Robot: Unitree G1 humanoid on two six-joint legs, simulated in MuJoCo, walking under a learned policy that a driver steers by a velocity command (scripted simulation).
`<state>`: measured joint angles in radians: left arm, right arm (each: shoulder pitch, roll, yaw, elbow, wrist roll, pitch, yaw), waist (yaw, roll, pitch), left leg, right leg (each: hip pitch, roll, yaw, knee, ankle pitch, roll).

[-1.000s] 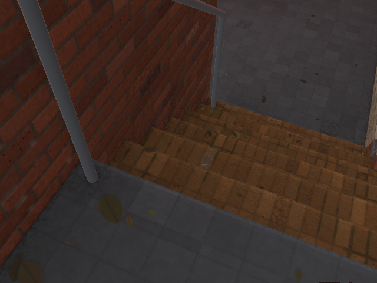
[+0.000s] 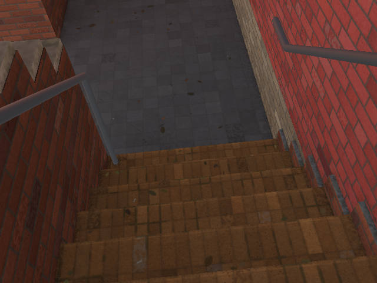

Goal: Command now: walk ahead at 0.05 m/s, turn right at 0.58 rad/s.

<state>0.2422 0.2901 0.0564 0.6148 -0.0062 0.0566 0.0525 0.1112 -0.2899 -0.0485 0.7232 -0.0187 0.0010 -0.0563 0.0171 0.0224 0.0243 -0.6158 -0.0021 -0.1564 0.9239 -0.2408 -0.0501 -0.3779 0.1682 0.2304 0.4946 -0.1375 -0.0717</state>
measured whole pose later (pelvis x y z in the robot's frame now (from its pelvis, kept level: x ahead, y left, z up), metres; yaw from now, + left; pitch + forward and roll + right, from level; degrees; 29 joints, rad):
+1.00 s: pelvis +0.05 -0.02 +0.01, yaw -29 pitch +1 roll +2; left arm 0.45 0.26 0.02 0.77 0.03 -0.04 0.00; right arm 0.19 -0.33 -0.08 0.73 -0.01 -0.06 0.04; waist 0.03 0.06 -0.01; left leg -0.70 0.02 -0.05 0.95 0.09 0.01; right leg -0.02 0.03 0.03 0.36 -0.34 -0.07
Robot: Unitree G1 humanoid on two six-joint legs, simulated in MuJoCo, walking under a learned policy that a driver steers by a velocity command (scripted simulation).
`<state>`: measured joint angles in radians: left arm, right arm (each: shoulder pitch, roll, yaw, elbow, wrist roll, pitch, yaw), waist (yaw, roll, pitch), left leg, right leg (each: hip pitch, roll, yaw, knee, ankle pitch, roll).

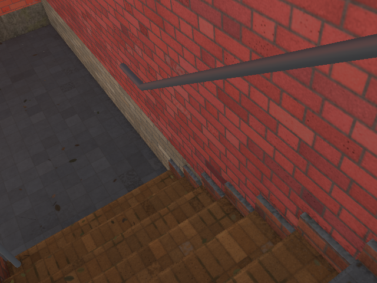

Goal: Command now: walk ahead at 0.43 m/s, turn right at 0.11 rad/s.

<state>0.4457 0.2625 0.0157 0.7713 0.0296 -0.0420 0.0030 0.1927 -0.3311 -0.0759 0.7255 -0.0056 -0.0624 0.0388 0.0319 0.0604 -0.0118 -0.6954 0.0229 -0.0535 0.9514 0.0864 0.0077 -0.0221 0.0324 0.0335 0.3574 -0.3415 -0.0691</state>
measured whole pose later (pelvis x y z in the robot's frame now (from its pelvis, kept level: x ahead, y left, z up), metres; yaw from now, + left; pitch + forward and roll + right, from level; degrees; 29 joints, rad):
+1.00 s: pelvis +0.48 +0.09 -0.24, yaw +14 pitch -1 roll +0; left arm 0.41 0.29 0.02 0.78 0.03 -0.06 0.01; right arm 0.21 -0.38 -0.10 0.63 0.00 0.10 -0.02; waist 0.02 0.07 0.04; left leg -0.69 -0.09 -0.16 1.41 -0.09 -0.03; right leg -0.43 -0.14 -0.02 0.91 -0.47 0.07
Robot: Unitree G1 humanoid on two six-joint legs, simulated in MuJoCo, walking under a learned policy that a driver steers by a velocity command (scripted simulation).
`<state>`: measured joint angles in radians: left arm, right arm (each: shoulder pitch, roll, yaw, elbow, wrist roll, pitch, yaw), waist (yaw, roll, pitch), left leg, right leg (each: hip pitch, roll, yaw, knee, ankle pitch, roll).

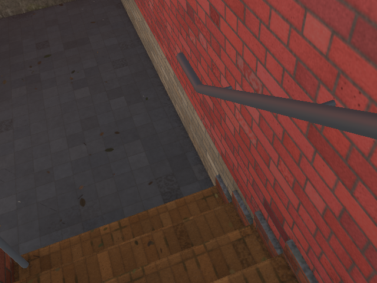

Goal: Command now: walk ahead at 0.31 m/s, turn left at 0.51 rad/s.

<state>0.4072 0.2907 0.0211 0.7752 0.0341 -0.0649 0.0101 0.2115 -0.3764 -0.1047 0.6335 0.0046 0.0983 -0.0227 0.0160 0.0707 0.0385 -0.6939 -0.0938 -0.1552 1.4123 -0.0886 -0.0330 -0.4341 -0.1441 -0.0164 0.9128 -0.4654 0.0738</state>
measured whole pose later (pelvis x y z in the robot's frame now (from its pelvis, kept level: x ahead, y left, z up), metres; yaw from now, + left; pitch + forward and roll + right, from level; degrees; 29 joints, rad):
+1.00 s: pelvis +0.17 +0.08 -0.16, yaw +34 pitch +0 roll -2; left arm 0.14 0.27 0.06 0.60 0.01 0.02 0.00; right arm 0.07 -0.22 0.00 0.59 0.03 0.11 -0.06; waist 0.04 -0.04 -0.01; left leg -0.29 -0.26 -0.43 0.75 -0.37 0.05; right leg -0.52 0.06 0.11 1.17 -0.29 0.07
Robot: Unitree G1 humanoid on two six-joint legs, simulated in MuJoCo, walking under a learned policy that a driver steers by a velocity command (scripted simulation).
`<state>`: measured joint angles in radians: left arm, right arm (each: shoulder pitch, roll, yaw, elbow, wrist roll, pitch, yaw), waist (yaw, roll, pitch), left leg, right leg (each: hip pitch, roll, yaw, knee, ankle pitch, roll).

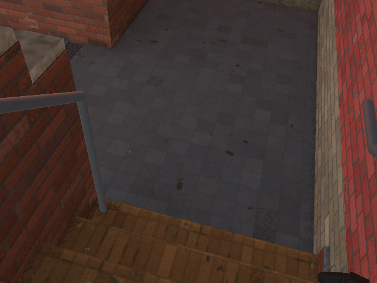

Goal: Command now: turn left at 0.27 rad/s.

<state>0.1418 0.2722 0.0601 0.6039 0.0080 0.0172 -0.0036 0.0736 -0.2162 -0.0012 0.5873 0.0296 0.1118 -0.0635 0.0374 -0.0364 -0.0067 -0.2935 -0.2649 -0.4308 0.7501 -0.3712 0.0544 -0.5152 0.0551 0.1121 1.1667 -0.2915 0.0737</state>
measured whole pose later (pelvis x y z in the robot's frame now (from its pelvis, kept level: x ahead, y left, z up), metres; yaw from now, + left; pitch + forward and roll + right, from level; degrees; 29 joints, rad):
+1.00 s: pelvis +0.01 -0.01 +0.03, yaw +0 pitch +0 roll +0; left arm 0.44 0.20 0.03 0.94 -0.01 0.00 0.03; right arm 0.29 -0.17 -0.03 0.96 0.01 0.05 -0.06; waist 0.02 -0.01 0.00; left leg -0.15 -0.08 -0.26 0.33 -0.18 -0.02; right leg -0.09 0.01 0.10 0.34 -0.25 0.00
